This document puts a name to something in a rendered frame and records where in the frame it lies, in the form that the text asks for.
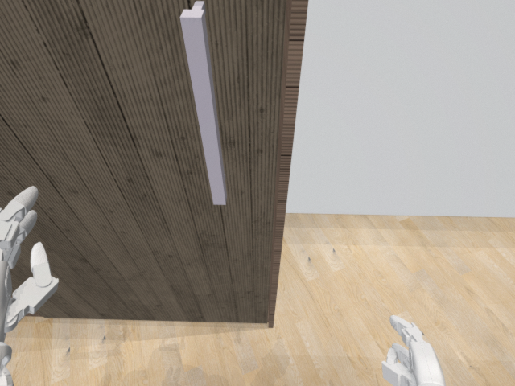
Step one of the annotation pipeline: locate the robot right hand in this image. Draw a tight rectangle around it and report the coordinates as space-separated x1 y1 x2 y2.
381 315 446 386

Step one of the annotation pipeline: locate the robot left hand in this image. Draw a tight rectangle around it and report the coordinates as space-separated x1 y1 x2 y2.
0 186 59 342

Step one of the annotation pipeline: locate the handle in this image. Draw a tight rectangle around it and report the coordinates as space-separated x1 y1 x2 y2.
180 1 227 205

